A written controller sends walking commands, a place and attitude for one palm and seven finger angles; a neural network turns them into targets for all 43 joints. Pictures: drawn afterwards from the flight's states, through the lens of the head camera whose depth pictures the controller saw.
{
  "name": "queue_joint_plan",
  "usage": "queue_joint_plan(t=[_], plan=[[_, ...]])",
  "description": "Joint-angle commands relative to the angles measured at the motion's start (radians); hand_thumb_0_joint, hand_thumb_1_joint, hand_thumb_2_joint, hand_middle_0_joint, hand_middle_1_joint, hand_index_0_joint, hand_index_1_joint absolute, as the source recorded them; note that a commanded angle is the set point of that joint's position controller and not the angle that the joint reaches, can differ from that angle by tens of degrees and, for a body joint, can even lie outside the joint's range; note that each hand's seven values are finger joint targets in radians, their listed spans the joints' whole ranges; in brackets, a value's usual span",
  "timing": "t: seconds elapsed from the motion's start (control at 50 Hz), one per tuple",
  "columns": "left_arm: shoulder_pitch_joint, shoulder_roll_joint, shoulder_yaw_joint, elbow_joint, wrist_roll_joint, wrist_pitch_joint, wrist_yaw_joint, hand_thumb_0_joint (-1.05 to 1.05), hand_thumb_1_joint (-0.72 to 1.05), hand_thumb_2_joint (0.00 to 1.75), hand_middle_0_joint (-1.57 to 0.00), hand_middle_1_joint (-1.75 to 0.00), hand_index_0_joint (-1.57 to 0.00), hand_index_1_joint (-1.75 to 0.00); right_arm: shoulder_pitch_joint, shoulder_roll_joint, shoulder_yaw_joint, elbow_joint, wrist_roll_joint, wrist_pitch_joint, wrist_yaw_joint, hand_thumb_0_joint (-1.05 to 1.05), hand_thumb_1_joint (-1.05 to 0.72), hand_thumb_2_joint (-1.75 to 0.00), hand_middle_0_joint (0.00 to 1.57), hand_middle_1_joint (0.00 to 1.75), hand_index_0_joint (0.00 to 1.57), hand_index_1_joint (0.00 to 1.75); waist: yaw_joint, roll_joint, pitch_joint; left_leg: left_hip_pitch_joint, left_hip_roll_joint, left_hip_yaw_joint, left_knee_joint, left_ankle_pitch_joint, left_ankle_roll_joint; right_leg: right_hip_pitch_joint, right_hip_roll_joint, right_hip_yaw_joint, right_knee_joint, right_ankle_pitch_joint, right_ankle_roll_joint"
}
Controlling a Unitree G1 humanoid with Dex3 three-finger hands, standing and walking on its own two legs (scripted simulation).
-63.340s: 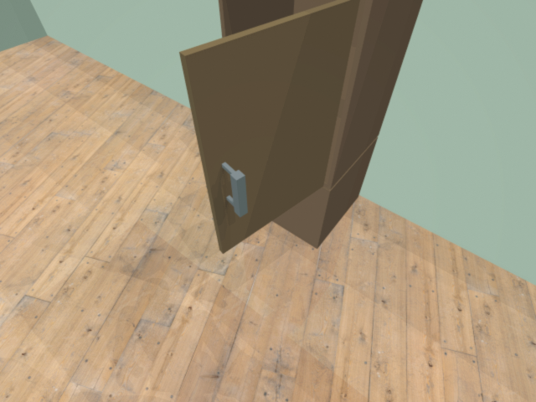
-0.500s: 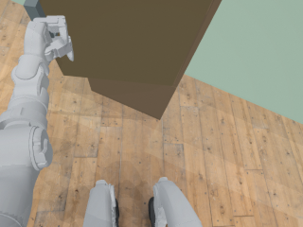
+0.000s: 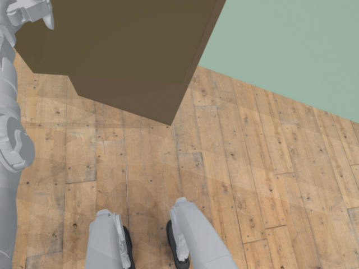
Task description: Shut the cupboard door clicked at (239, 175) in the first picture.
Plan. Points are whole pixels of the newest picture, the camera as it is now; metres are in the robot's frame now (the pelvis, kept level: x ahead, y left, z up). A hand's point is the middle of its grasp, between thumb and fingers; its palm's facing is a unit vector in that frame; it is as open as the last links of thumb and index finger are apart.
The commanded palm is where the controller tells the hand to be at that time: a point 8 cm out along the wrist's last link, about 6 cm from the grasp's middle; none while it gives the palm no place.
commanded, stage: pull the fist back off the door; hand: left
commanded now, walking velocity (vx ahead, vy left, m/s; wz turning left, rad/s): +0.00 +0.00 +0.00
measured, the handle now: out of the picture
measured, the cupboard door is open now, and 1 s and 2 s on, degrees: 18 16 16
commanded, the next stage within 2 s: draw the hand back to the body in 0.90 s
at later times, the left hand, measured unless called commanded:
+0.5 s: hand (36, 19) +0.57 +0.16 +0.10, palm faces +0.12 -0.99 -0.03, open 3.1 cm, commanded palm +0.53 +0.17 +0.09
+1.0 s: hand (53, 54) +0.50 +0.14 +0.09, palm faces +0.09 -0.99 -0.04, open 3.1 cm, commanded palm +0.48 +0.18 +0.09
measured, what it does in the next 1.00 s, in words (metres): stands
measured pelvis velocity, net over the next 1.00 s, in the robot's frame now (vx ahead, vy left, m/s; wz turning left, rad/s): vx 0.02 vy -0.01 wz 0.07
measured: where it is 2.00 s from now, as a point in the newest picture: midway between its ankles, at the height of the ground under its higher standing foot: (153, 257)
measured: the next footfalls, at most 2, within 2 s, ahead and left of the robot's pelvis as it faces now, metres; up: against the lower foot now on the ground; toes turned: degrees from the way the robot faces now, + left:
none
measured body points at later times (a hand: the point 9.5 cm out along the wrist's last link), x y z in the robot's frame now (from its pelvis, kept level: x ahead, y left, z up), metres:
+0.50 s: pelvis +0.02 -0.01 +0.03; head +0.18 +0.02 +0.45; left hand +0.56 +0.21 +0.10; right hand +0.00 -0.25 -0.07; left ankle +0.06 +0.10 -0.58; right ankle +0.03 -0.12 -0.58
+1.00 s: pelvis +0.02 -0.01 +0.05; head +0.15 +0.01 +0.48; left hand +0.49 +0.19 +0.10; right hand +0.08 -0.26 -0.08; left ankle +0.06 +0.10 -0.58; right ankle +0.03 -0.12 -0.58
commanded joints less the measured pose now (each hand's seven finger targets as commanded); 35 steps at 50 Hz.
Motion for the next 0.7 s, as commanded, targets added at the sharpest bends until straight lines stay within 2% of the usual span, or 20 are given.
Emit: queue_joint_plan(t=[0.0, 0.02, 0.04, 0.06, 0.1, 0.12, 0.14, 0.16, 0.2, 0.26, 0.28, 0.34, 0.36, 0.4, 0.48, 0.54, 0.58, 0.62, 0.66, 0.68], plan=[[-0.561, 0.206, 0.009, -0.214, -0.020, -0.023, -0.019, 0.00, 0.90, 0.90, -1.30, -1.50, -1.30, -1.50, 0.233, -0.228, -0.079, -0.008, -0.002, -0.008, -0.022, 0.00, -0.90, -0.90, 0.20, 0.30, 0.20, 0.30, -0.054, 0.206, -0.619, 0.616, -0.023, -0.098, -0.095, 0.359, 0.019, 0.134, 0.021, 0.037, -0.184, 0.279, -0.023], [-0.507, 0.230, 0.236, -0.234, -0.113, -0.008, 0.158, 0.00, 0.90, 0.90, -1.30, -1.50, -1.30, -1.50, 0.266, -0.209, -0.065, -0.048, -0.025, -0.014, -0.015, 0.00, -0.90, -0.90, 0.20, 0.30, 0.20, 0.30, 0.032, 0.200, -0.637, 0.582, -0.012, -0.110, -0.119, 0.366, 0.012, 0.179, 0.015, 0.033, -0.190, 0.279, -0.018], [-0.440, 0.205, 0.207, -0.218, -0.087, -0.009, 0.239, 0.00, 0.90, 0.90, -1.30, -1.50, -1.30, -1.50, 0.258, -0.208, -0.067, -0.046, -0.033, -0.017, -0.001, 0.00, -0.90, -0.90, 0.20, 0.30, 0.20, 0.30, 0.039, 0.219, -0.669, 0.622, -0.006, -0.119, -0.136, 0.388, 0.002, 0.171, 0.015, 0.024, -0.177, 0.277, -0.015], [-0.429, 0.122, 0.190, -0.224, -0.086, -0.007, 0.309, 0.00, 0.90, 0.90, -1.30, -1.50, -1.30, -1.50, 0.259, -0.196, -0.074, -0.045, -0.044, -0.016, 0.014, 0.00, -0.90, -0.90, 0.20, 0.30, 0.20, 0.30, 0.027, 0.186, -0.660, 0.614, -0.008, -0.114, -0.134, 0.394, 0.000, 0.169, 0.014, 0.021, -0.182, 0.285, -0.007], [-0.374, 0.114, 0.184, -0.256, -0.017, -0.026, 0.420, 0.00, 0.90, 0.90, -1.30, -1.50, -1.30, -1.50, 0.267, -0.189, -0.082, -0.052, -0.058, -0.003, 0.038, 0.00, -0.90, -0.90, 0.20, 0.30, 0.20, 0.30, 0.042, 0.186, -0.657, 0.611, -0.010, -0.096, -0.142, 0.403, -0.004, 0.210, 0.013, 0.022, -0.188, 0.295, -0.004], [-0.367, 0.128, 0.179, -0.266, 0.019, -0.038, 0.450, 0.00, 0.90, 0.90, -1.30, -1.50, -1.30, -1.50, 0.272, -0.189, -0.084, -0.052, -0.063, 0.004, 0.049, 0.00, -0.90, -0.90, 0.20, 0.30, 0.20, 0.30, 0.042, 0.181, -0.658, 0.599, -0.014, -0.083, -0.143, 0.402, -0.001, 0.236, 0.012, 0.027, -0.195, 0.304, -0.004], [-0.381, 0.165, 0.180, -0.318, 0.064, -0.069, 0.463, 0.00, 0.90, 0.90, -1.30, -1.50, -1.30, -1.50, 0.275, -0.192, -0.088, -0.051, -0.067, 0.007, 0.059, 0.00, -0.90, -0.90, 0.20, 0.30, 0.20, 0.30, 0.046, 0.217, -0.690, 0.626, -0.014, -0.084, -0.142, 0.424, -0.002, 0.240, 0.011, 0.031, -0.187, 0.319, -0.008], [-0.346, 0.146, 0.144, -0.320, 0.095, -0.085, 0.459, 0.00, 0.90, 0.90, -1.30, -1.50, -1.30, -1.50, 0.266, -0.190, -0.091, -0.056, -0.063, 0.016, 0.067, 0.00, -0.90, -0.90, 0.20, 0.30, 0.20, 0.30, 0.049, 0.226, -0.697, 0.638, -0.018, -0.075, -0.149, 0.424, -0.005, 0.263, 0.011, 0.037, -0.197, 0.331, -0.011], [-0.362, 0.135, 0.119, -0.362, 0.092, -0.119, 0.433, 0.00, 0.90, 0.90, -1.30, -1.50, -1.30, -1.50, 0.254, -0.191, -0.099, -0.053, -0.054, 0.023, 0.072, 0.00, -0.90, -0.90, 0.20, 0.30, 0.20, 0.30, 0.030, 0.205, -0.695, 0.644, -0.018, -0.072, -0.167, 0.396, -0.003, 0.307, 0.014, 0.049, -0.220, 0.339, -0.009], [-0.348, 0.076, 0.089, -0.387, 0.028, -0.153, 0.370, 0.00, 0.90, 0.90, -1.30, -1.50, -1.30, -1.50, 0.233, -0.191, -0.108, -0.047, -0.035, 0.023, 0.066, 0.00, -0.90, -0.90, 0.20, 0.30, 0.20, 0.30, 0.029, 0.192, -0.695, 0.675, -0.026, -0.071, -0.195, 0.377, -0.006, 0.346, 0.016, 0.057, -0.246, 0.349, -0.010], [-0.326, 0.076, 0.106, -0.391, 0.003, -0.158, 0.359, 0.00, 0.90, 0.90, -1.30, -1.50, -1.30, -1.50, 0.231, -0.192, -0.110, -0.043, -0.032, 0.023, 0.062, 0.00, -0.90, -0.90, 0.20, 0.30, 0.20, 0.30, 0.037, 0.182, -0.693, 0.684, -0.027, -0.070, -0.203, 0.377, -0.007, 0.357, 0.015, 0.057, -0.254, 0.353, -0.009], [-0.242, 0.014, 0.080, -0.353, -0.022, -0.166, 0.343, 0.00, 0.90, 0.90, -1.30, -1.50, -1.30, -1.50, 0.228, -0.186, -0.111, -0.038, -0.029, 0.024, 0.059, 0.00, -0.90, -0.90, 0.20, 0.30, 0.20, 0.30, 0.052, 0.167, -0.637, 0.693, -0.033, -0.062, -0.227, 0.374, -0.008, 0.361, 0.012, 0.056, -0.269, 0.357, -0.010], [-0.227, -0.020, 0.058, -0.348, -0.025, -0.171, 0.344, 0.00, 0.90, 0.90, -1.30, -1.50, -1.30, -1.50, 0.223, -0.182, -0.112, -0.036, -0.029, 0.025, 0.060, 0.00, -0.90, -0.90, 0.20, 0.30, 0.20, 0.30, 0.047, 0.156, -0.619, 0.696, -0.033, -0.058, -0.229, 0.375, -0.007, 0.355, 0.011, 0.054, -0.275, 0.360, -0.008], [-0.168, -0.056, 0.047, -0.308, -0.036, -0.176, 0.346, 0.00, 0.90, 0.90, -1.30, -1.50, -1.30, -1.50, 0.221, -0.182, -0.116, -0.033, -0.030, 0.032, 0.059, 0.00, -0.90, -0.90, 0.20, 0.30, 0.20, 0.30, 0.047, 0.101, -0.553, 0.666, -0.037, -0.052, -0.242, 0.341, -0.005, 0.363, 0.010, 0.054, -0.294, 0.339, -0.006], [-0.107, -0.175, -0.028, -0.312, -0.058, -0.208, 0.339, 0.00, 0.90, 0.90, -1.30, -1.50, -1.30, -1.50, 0.199, -0.178, -0.128, -0.035, -0.027, 0.042, 0.059, 0.00, -0.90, -0.90, 0.20, 0.30, 0.20, 0.30, 0.049, 0.087, -0.512, 0.714, -0.043, -0.053, -0.262, 0.350, -0.009, 0.333, 0.005, 0.046, -0.305, 0.340, -0.010], [-0.068, -0.172, -0.012, -0.349, -0.072, -0.241, 0.345, 0.00, 0.90, 0.90, -1.30, -1.50, -1.30, -1.50, 0.185, -0.178, -0.133, -0.040, -0.027, 0.048, 0.057, 0.00, -0.90, -0.90, 0.20, 0.30, 0.20, 0.30, 0.080, 0.093, -0.530, 0.728, -0.053, -0.044, -0.266, 0.370, -0.011, 0.369, 0.001, 0.053, -0.300, 0.368, -0.015], [-0.061, -0.215, -0.045, -0.382, -0.069, -0.265, 0.352, 0.00, 0.90, 0.90, -1.30, -1.50, -1.30, -1.50, 0.168, -0.171, -0.138, -0.041, -0.029, 0.054, 0.059, 0.00, -0.90, -0.90, 0.20, 0.30, 0.20, 0.30, 0.082, 0.104, -0.547, 0.762, -0.054, -0.046, -0.267, 0.399, -0.014, 0.366, -0.002, 0.050, -0.294, 0.387, -0.014], [-0.010, -0.221, -0.041, -0.417, -0.069, -0.286, 0.363, 0.00, 0.90, 0.90, -1.30, -1.50, -1.30, -1.50, 0.152, -0.169, -0.143, -0.052, -0.026, 0.061, 0.060, 0.00, -0.90, -0.90, 0.20, 0.30, 0.20, 0.30, 0.104, 0.098, -0.574, 0.786, -0.057, -0.041, -0.272, 0.427, -0.017, 0.395, -0.003, 0.051, -0.291, 0.415, -0.015], [0.022, -0.199, -0.015, -0.435, -0.069, -0.303, 0.377, 0.00, 0.90, 0.90, -1.30, -1.50, -1.30, -1.50, 0.139, -0.168, -0.144, -0.055, -0.025, 0.067, 0.058, 0.00, -0.90, -0.90, 0.20, 0.30, 0.20, 0.30, 0.122, 0.104, -0.583, 0.788, -0.060, -0.035, -0.273, 0.438, -0.019, 0.414, -0.005, 0.055, -0.287, 0.433, -0.014], [0.027, -0.217, -0.033, -0.432, -0.066, -0.305, 0.379, 0.00, 0.90, 0.90, -1.30, -1.50, -1.30, -1.50, 0.127, -0.165, -0.143, -0.057, -0.024, 0.070, 0.058, 0.00, -0.90, -0.90, 0.20, 0.30, 0.20, 0.30, 0.115, 0.084, -0.563, 0.772, -0.061, -0.031, -0.276, 0.418, -0.018, 0.421, -0.006, 0.057, -0.292, 0.428, -0.011]])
